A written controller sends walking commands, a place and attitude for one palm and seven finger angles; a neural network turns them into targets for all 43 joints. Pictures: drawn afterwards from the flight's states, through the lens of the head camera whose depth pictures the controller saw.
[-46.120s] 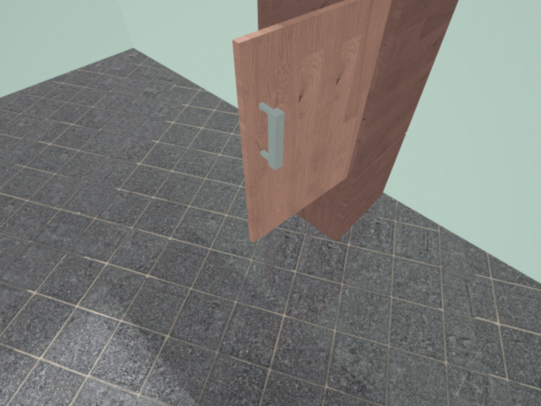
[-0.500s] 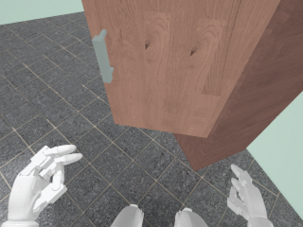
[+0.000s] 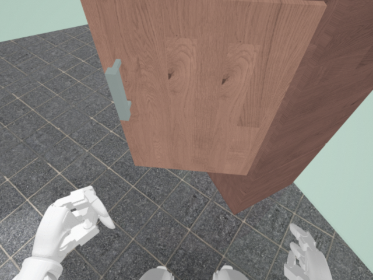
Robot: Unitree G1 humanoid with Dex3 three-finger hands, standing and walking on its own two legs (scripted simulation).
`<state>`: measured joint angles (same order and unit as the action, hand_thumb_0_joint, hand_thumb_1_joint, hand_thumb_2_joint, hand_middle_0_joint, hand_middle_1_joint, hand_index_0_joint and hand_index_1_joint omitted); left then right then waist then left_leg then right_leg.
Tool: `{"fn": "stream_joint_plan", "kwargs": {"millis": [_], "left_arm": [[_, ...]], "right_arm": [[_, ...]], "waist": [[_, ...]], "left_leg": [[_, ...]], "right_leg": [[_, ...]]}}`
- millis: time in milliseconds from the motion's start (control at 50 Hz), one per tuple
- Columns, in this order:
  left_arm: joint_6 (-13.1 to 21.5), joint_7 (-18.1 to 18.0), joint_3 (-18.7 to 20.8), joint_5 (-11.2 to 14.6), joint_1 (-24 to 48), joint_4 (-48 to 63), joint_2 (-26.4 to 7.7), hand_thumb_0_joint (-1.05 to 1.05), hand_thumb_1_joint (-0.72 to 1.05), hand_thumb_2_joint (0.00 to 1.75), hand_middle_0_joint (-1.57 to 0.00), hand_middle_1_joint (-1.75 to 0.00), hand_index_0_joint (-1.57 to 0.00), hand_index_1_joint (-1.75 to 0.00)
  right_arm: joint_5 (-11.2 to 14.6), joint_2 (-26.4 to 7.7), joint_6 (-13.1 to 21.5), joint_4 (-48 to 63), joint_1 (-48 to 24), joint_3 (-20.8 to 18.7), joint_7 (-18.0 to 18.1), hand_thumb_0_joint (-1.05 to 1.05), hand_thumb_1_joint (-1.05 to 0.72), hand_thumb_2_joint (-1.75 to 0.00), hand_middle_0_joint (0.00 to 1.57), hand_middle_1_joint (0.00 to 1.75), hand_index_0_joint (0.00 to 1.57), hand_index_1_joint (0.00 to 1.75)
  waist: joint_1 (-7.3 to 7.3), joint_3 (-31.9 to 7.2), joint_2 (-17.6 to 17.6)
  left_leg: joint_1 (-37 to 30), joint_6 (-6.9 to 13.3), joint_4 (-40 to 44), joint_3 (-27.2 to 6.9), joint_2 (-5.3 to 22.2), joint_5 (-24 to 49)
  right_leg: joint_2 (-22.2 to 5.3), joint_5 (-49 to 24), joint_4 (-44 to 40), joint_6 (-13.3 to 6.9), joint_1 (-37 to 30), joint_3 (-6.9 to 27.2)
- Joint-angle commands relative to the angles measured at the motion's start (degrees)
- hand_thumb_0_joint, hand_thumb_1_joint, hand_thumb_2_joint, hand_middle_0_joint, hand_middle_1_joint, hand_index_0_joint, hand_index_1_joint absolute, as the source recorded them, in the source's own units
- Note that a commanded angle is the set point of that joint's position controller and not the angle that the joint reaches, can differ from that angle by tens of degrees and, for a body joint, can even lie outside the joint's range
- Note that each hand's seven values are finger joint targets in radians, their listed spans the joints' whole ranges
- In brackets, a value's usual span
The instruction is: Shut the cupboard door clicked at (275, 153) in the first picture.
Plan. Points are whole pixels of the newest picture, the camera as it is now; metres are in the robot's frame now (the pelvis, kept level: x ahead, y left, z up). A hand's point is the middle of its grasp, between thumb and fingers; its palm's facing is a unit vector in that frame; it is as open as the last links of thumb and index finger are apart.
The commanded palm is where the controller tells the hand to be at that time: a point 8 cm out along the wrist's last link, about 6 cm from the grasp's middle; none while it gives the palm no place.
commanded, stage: raise the hand and make a fist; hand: left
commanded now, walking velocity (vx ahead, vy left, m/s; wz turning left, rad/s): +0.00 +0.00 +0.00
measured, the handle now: (121, 90) +0.50 +0.20 +0.11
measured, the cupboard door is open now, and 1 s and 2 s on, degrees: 58 58 58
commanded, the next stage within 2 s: bring the fist close to the handle in 0.84 s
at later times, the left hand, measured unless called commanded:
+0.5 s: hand (75, 187) +0.24 +0.21 +0.13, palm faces +0.03 -1.00 -0.06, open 3.1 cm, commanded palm +0.21 +0.25 +0.12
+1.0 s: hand (96, 198) +0.24 +0.18 +0.11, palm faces -0.02 -1.00 -0.06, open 3.1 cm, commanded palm +0.23 +0.24 +0.12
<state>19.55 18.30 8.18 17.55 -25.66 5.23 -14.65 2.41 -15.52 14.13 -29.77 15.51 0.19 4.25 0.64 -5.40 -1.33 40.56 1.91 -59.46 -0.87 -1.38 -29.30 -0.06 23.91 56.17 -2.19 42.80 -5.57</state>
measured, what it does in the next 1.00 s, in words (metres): stands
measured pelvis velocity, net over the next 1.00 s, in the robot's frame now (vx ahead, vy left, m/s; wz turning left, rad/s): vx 0.01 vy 0.00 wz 0.00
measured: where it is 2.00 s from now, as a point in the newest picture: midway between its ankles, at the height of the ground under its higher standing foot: outside the picture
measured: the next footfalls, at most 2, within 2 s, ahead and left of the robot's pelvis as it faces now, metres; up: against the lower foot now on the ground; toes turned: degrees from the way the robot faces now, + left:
none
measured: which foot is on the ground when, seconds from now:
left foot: down 0.00-1.00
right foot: down 0.00-1.00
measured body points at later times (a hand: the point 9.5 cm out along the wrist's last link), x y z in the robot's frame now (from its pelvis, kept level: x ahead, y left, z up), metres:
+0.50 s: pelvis +0.01 +0.01 +0.03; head +0.03 +0.01 +0.48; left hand +0.24 +0.26 +0.13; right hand +0.19 -0.21 -0.04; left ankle +0.00 +0.10 -0.67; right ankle +0.04 -0.10 -0.67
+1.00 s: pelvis +0.01 +0.00 +0.03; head +0.03 -0.02 +0.48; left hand +0.23 +0.23 +0.11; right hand +0.19 -0.24 -0.04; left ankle +0.00 +0.10 -0.67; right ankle +0.04 -0.10 -0.67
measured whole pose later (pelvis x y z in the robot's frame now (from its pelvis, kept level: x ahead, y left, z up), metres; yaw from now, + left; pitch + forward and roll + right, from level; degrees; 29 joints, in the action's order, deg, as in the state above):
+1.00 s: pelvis +0.01 +0.00 +0.03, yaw +0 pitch +6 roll -1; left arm 11.8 13.5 8.3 16.0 -20.3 4.6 -14.4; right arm 2.4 -14.5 14.2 -30.9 15.2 2.7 3.5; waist 0.4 -4.4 -2.5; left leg 28.3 1.6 -47.9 -0.6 -1.6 -25.4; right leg 0.1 20.9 46.2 -2.2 31.1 -4.9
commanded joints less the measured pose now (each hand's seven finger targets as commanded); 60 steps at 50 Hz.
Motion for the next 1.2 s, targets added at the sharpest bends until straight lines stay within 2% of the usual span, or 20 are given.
{"fn": "stream_joint_plan", "kwargs": {"millis": [0, 80, 160, 260, 300, 380, 460, 480, 560, 640, 660, 720, 780, 860, 920, 960, 1040, 1100, 1140, 1180], "left_arm": [[3.8, -4.5, 9.6, 1.9, 2.6, 17.5, -9.0, 0.0, 0.9, 0.9, -1.19, -1.38, -1.19, -1.38], [0.4, -5.6, 5.0, 1.0, 2.4, 12.7, -4.6, 0.0, 0.9, 0.9, -1.26, -1.46, -1.26, -1.46], [-4.0, -3.9, 1.4, -1.0, 5.7, 10.7, -4.9, 0.0, 0.9, 0.9, -1.3, -1.5, -1.3, -1.5], [-3.6, -4.7, 6.9, -0.4, 11.3, 16.1, -10.0, 0.0, 0.9, 0.9, -1.3, -1.5, -1.3, -1.5], [-2.3, -5.7, 7.6, 0.0, 12.5, 17.9, -9.3, 0.0, 0.9, 0.9, -1.3, -1.5, -1.3, -1.5], [-1.9, -6.6, 6.2, -0.3, 13.0, 15.7, -7.5, 0.0, 0.9, 0.9, -1.3, -1.5, -1.3, -1.5], [-5.8, -4.6, 3.4, -0.7, 9.8, 8.3, -5.2, 0.0, 0.9, 0.9, -1.3, -1.5, -1.3, -1.5], [-6.8, -3.9, 2.6, -0.8, 9.2, 8.0, -4.5, 0.0, 0.9, 0.9, -1.3, -1.5, -1.3, -1.5], [-7.6, -3.9, 6.7, -0.2, 10.4, 10.7, -8.7, 0.0, 0.9, 0.9, -1.3, -1.5, -1.3, -1.5], [-2.9, -6.4, 8.7, 0.2, 13.5, 16.5, -9.2, 0.0, 0.9, 0.9, -1.3, -1.5, -1.3, -1.5], [-1.9, -7.1, 9.6, 0.0, 13.6, 16.7, -10.3, 0.0, 0.9, 0.9, -1.3, -1.5, -1.3, -1.5], [0.1, -7.3, 6.1, -0.6, 13.0, 14.5, -6.8, 0.0, 0.9, 0.9, -1.3, -1.5, -1.3, -1.5], [-1.7, -5.4, 3.1, -1.3, 10.6, 10.1, -5.0, 0.0, 0.9, 0.9, -1.3, -1.5, -1.3, -1.5], [-4.8, -3.8, 5.0, -0.7, 9.3, 9.0, -7.5, 0.0, 0.9, 0.9, -1.3, -1.5, -1.3, -1.5], [-3.9, -4.9, 7.5, -0.2, 11.8, 13.6, -9.1, 0.0, 0.9, 0.9, -1.3, -1.5, -1.3, -1.5], [-2.1, -6.6, 8.0, -0.3, 18.7, 15.3, -9.9, 0.0, 0.9, 0.9, -1.3, -1.5, -1.3, -1.5], [-0.1, -7.3, 7.9, -0.6, 22.0, 8.5, -9.0, 0.0, 0.9, 0.9, -1.3, -1.5, -1.3, -1.5], [-1.7, -4.9, 5.6, -0.7, 22.9, 3.2, -7.9, 0.0, 0.9, 0.9, -1.3, -1.5, -1.3, -1.5], [-3.4, -3.3, 4.4, -0.7, 24.5, 1.7, -7.8, 0.0, 0.9, 0.9, -1.3, -1.5, -1.3, -1.5], [-5.2, -2.6, 5.3, -0.4, 24.7, 0.1, -8.6, 0.0, 0.9, 0.9, -1.3, -1.5, -1.3, -1.5]], "right_arm": [[0.3, -4.4, 3.1, 10.4, -3.1, -1.9, 0.3, 0.0, -0.9, -0.9, 0.2, 0.3, 0.2, 0.3], [0.4, -5.0, 1.9, 10.3, -3.3, -1.4, -0.4, 0.0, -0.9, -0.9, 0.2, 0.3, 0.2, 0.3], [0.7, -6.2, 1.7, 10.9, -2.9, -1.0, -0.3, 0.0, -0.9, -0.9, 0.2, 0.3, 0.2, 0.3], [0.3, -6.0, 2.4, 10.9, -3.0, -0.6, 0.2, 0.0, -0.9, -0.9, 0.2, 0.3, 0.2, 0.3], [0.4, -5.1, 2.5, 10.5, -2.9, -0.3, 0.0, 0.0, -0.9, -0.9, 0.2, 0.3, 0.2, 0.3], [0.3, -5.1, 2.9, 8.9, -3.1, 0.1, -0.3, 0.0, -0.9, -0.9, 0.2, 0.3, 0.2, 0.3], [0.9, -6.0, 3.0, 8.0, -3.0, -0.3, -0.3, 0.0, -0.9, -0.9, 0.2, 0.3, 0.2, 0.3], [1.1, -6.1, 2.9, 8.3, -3.1, -0.4, -0.3, 0.0, -0.9, -0.9, 0.2, 0.3, 0.2, 0.3], [0.7, -6.2, 3.1, 8.9, -4.1, -0.6, 0.1, 0.0, -0.9, -0.9, 0.2, 0.3, 0.2, 0.3], [0.2, -5.1, 3.6, 8.7, -4.3, -0.6, -0.1, 0.0, -0.9, -0.9, 0.2, 0.3, 0.2, 0.3], [-0.1, -5.2, 3.6, 8.2, -4.1, -0.5, -0.2, 0.0, -0.9, -0.9, 0.2, 0.3, 0.2, 0.3], [0.1, -5.1, 3.9, 7.3, -4.0, -0.5, -0.7, 0.0, -0.9, -0.9, 0.2, 0.3, 0.2, 0.3], [0.5, -5.7, 3.7, 7.0, -3.6, -0.7, -0.8, 0.0, -0.9, -0.9, 0.2, 0.3, 0.2, 0.3], [0.7, -6.2, 3.5, 7.8, -4.1, -1.0, -0.2, 0.0, -0.9, -0.9, 0.2, 0.3, 0.2, 0.3], [0.5, -5.6, 3.3, 8.6, -4.6, -0.9, 0.1, 0.0, -0.9, -0.9, 0.2, 0.3, 0.2, 0.3], [0.1, -5.4, 3.4, 7.7, -5.0, -0.3, 0.3, 0.0, -0.9, -0.9, 0.2, 0.3, 0.2, 0.3], [0.2, -5.3, 3.5, 5.6, -4.6, -0.3, 0.1, 0.0, -0.9, -0.9, 0.2, 0.3, 0.2, 0.3], [0.6, -5.9, 3.0, 5.4, -4.3, -0.5, 0.2, 0.0, -0.9, -0.9, 0.2, 0.3, 0.2, 0.3], [0.9, -6.1, 2.8, 5.5, -4.4, -0.7, 0.3, 0.0, -0.9, -0.9, 0.2, 0.3, 0.2, 0.3], [0.9, -6.3, 2.4, 5.7, -3.9, -0.7, 0.4, 0.0, -0.9, -0.9, 0.2, 0.3, 0.2, 0.3]], "waist": [[1.55, -13.3, -3.8], [-0.1, -6.2, -2.8], [-1.16, -2.9, -1.3], [0.22, -8.4, -1.0], [0.54, -10.9, -2.7], [0.13, -8.2, -4.2], [-0.49, -4.1, -0.1], [-0.49, -4.3, 0.9], [0.61, -6.2, 2.1], [1.03, -10.2, -1.2], [0.92, -9.6, -1.0], [-0.2, -7.5, -2.9], [-1.23, -4.9, -1.8], [-0.63, -5.0, 2.3], [0.12, -8.3, 1.1], [-0.78, -7.0, 0.1], [-1.73, -5.7, 0.2], [-2.04, -6.7, 1.3], [-1.67, -7.3, -0.8], [-1.32, -8.6, 0.5]], "left_leg": [[-5.9, -1.1, 13.6, -2.8, 0.5, 15.6], [-6.1, -1.7, 15.8, -3.4, 1.1, 14.7], [-6.6, -1.3, 17.3, -4.1, 1.5, 12.9], [-10.4, -1.7, 18.3, -4.2, 1.3, 15.8], [-12.5, -2.2, 18.8, -4.0, 1.3, 18.4], [-13.5, -2.7, 19.5, -4.0, 1.5, 20.3], [-11.4, -2.0, 20.4, -3.7, 1.4, 17.3], [-11.3, -1.9, 20.7, -3.4, 1.4, 17.1], [-11.0, -1.4, 20.6, -2.7, 0.8, 16.9], [-13.5, -1.7, 20.1, -2.3, 0.6, 20.2], [-13.1, -1.6, 19.7, -2.1, 0.7, 20.2], [-12.8, -1.8, 19.5, -2.0, 0.8, 18.5], [-11.4, -1.2, 19.2, -1.6, 0.8, 15.8], [-9.8, -0.7, 19.1, -1.5, 0.5, 13.9], [-11.2, -0.7, 19.3, -1.3, 0.4, 15.5], [-11.3, -0.7, 19.0, -1.5, 0.5, 14.9], [-10.3, -0.8, 18.4, -1.3, 0.5, 13.2], [-9.4, -0.6, 18.0, -0.6, 0.2, 13.2], [-10.4, -0.6, 18.6, -0.7, 0.2, 13.8], [-10.3, -0.5, 18.6, -0.7, 0.3, 15.4]], "right_leg": [[0.6, -8.4, -8.9, 0.2, -15.6, 3.1], [1.0, -8.5, -10.2, 0.3, -13.2, 1.5], [1.0, -7.7, -12.1, 0.3, -13.1, 1.7], [0.8, -10.1, -12.6, 0.2, -17.4, 1.9], [0.8, -12.0, -12.4, 0.2, -18.4, 1.7], [0.8, -13.0, -13.0, 0.1, -17.8, 1.2], [0.5, -11.7, -15.4, 0.3, -18.1, 1.4], [0.3, -11.7, -15.9, 0.5, -18.6, 1.5], [-0.2, -11.9, -16.7, 0.6, -21.5, 2.6], [-0.2, -14.6, -15.3, 0.6, -22.2, 2.5], [-0.1, -14.7, -15.4, 0.6, -22.2, 3.0], [-0.1, -13.0, -15.2, 0.6, -19.6, 2.7], [-0.3, -10.8, -16.7, 0.7, -18.4, 3.3], [-0.8, -8.1, -18.6, 1.1, -20.2, 4.8], [-0.8, -9.6, -17.9, 1.3, -21.9, 4.5], [-0.7, -8.8, -17.7, 1.3, -20.8, 4.8], [-0.7, -6.7, -17.8, 1.4, -18.7, 5.1], [-1.2, -7.1, -18.8, 1.7, -20.0, 6.5], [-1.3, -8.0, -18.8, 1.5, -20.3, 6.1], [-1.5, -10.3, -19.0, 1.6, -22.3, 6.5]]}}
